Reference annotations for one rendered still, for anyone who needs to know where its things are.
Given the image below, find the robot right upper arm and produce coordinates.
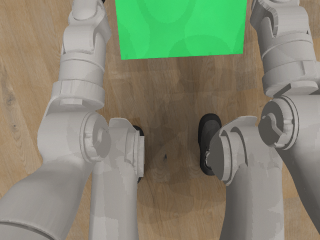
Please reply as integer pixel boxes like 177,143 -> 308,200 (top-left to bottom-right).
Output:
258,94 -> 320,235

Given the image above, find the robot right forearm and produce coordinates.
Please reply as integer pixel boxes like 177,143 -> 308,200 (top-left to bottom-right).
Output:
249,0 -> 320,98

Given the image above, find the robot left forearm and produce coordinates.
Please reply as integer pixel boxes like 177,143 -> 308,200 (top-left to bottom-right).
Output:
37,0 -> 112,150

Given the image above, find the right robot thigh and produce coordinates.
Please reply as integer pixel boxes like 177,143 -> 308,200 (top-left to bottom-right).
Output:
214,126 -> 285,240

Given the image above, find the carton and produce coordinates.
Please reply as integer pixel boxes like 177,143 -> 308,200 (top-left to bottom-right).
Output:
115,0 -> 247,60

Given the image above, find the right robot shin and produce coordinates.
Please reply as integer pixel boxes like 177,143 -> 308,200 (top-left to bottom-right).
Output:
205,116 -> 283,176

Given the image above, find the robot left upper arm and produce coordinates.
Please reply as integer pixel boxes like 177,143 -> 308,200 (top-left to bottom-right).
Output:
0,111 -> 112,240

